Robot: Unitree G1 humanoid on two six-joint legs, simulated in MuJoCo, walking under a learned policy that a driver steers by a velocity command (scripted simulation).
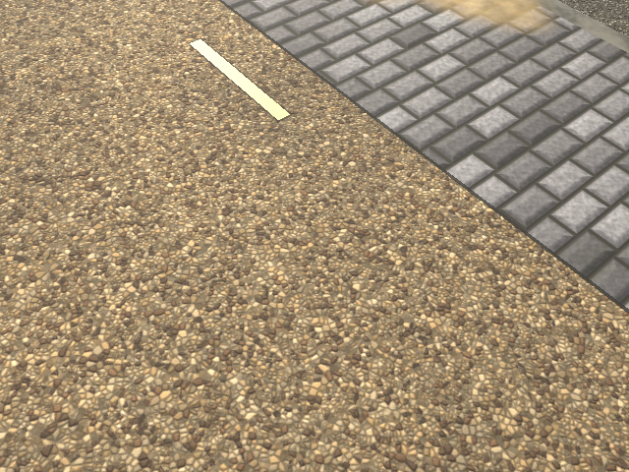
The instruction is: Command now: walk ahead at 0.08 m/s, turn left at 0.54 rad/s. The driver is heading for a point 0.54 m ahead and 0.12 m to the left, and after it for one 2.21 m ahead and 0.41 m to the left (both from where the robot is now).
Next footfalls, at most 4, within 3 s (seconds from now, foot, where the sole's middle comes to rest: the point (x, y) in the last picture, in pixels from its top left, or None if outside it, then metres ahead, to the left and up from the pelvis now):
0.20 right None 0.13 -0.13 -0.78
0.68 left None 0.03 0.12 -0.78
1.26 right None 0.12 -0.11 -0.78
1.68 left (278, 420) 0.57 0.08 -0.78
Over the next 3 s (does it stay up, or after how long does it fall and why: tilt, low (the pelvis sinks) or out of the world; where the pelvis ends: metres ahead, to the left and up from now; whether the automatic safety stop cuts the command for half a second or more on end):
stays up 0.82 -0.01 -0.02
